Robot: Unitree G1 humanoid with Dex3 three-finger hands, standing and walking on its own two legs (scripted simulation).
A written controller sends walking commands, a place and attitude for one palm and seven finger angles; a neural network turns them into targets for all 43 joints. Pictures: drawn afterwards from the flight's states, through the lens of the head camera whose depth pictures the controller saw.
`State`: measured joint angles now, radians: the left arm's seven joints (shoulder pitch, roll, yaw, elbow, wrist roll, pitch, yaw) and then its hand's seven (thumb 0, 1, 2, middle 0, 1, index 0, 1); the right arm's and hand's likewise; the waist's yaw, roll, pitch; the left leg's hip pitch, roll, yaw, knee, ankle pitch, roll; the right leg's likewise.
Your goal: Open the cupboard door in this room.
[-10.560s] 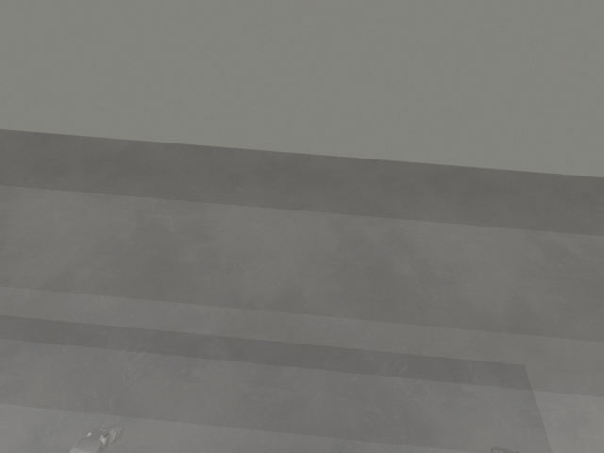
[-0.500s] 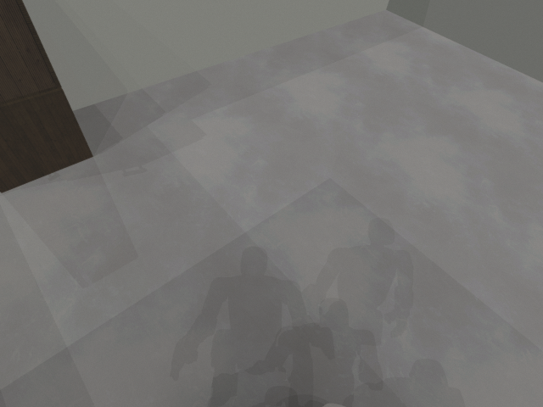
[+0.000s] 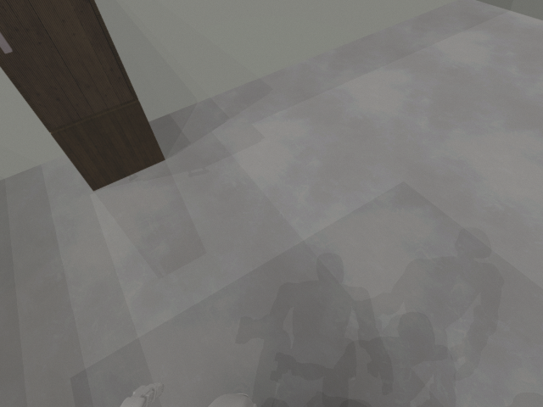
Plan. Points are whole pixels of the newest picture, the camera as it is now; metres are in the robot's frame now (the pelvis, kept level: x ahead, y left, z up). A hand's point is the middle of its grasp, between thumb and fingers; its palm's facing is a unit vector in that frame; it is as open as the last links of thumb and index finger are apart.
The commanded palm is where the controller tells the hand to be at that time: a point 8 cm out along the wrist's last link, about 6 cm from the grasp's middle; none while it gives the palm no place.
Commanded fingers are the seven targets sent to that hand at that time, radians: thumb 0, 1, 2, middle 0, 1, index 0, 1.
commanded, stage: stand and wait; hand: left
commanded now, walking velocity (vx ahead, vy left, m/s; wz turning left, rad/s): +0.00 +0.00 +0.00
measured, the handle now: out of the picture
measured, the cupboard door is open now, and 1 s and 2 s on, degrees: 0 0 0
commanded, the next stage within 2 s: turn or walk to find it in 0.56 s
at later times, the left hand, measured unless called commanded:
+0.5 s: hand out of the picture -0.06 +0.19 -0.18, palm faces +0.14 -0.97 -0.18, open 7.4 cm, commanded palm none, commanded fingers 0.00 0.90 0.90 -0.20 -0.30 -0.20 -0.30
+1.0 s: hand out of the picture -0.02 +0.24 -0.18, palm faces +0.22 -0.95 -0.23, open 7.4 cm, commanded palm none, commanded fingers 0.00 0.90 0.90 -0.20 -0.30 -0.20 -0.30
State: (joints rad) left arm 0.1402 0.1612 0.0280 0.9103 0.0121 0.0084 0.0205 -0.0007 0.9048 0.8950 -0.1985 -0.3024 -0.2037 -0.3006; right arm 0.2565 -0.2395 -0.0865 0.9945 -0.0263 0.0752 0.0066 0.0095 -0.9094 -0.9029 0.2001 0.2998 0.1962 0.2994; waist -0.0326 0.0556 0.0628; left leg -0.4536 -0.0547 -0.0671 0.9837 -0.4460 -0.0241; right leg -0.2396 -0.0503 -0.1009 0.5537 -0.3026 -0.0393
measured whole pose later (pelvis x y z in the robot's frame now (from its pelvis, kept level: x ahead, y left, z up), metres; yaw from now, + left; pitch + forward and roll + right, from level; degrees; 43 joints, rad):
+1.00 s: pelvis -0.04 +0.04 -0.01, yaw +11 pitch -1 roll -1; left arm 0.18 0.20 0.06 1.01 0.03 0.02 0.03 0.00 0.90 0.90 -0.20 -0.30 -0.20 -0.30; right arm 0.27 -0.19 -0.06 1.05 -0.02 0.06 0.00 0.01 -0.91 -0.90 0.20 0.30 0.20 0.30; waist 0.00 0.00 0.08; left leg -0.35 0.03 0.06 0.79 -0.47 -0.01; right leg -0.29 -0.14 -0.26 0.61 -0.28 0.01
